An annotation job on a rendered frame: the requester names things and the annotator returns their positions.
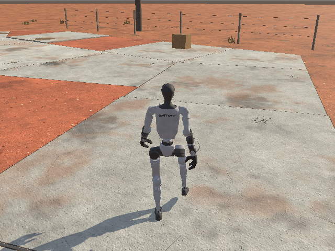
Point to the robot right forearm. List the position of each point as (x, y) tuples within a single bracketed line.
[(190, 144)]

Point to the robot left foot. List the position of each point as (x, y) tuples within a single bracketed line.
[(158, 216)]

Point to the right robot hand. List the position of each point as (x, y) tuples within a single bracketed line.
[(193, 163)]

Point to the left robot hand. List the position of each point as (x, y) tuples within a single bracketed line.
[(143, 143)]

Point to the left robot upper arm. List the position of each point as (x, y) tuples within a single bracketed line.
[(148, 119)]

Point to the robot foot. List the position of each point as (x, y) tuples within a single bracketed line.
[(158, 216), (185, 191)]

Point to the robot left forearm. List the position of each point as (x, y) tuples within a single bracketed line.
[(144, 135)]

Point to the robot right foot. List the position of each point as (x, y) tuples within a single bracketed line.
[(185, 191)]

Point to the right robot upper arm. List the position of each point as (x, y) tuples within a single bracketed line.
[(186, 120)]

